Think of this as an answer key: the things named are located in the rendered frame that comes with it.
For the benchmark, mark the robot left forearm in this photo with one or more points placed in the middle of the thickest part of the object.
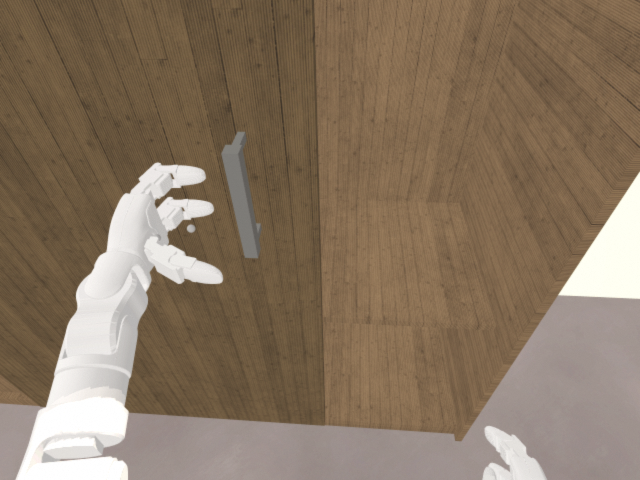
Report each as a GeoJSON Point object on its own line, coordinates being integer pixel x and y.
{"type": "Point", "coordinates": [86, 410]}

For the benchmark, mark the right robot hand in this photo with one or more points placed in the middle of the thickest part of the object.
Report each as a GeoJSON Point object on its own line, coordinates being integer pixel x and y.
{"type": "Point", "coordinates": [513, 452]}

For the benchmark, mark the robot left upper arm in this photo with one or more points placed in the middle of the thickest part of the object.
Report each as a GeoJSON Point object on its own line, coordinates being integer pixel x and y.
{"type": "Point", "coordinates": [103, 468]}

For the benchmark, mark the handle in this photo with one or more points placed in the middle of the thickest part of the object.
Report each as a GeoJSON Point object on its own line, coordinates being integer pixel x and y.
{"type": "Point", "coordinates": [235, 169]}

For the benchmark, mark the left robot hand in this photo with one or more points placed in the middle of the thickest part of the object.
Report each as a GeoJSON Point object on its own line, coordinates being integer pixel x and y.
{"type": "Point", "coordinates": [136, 220]}

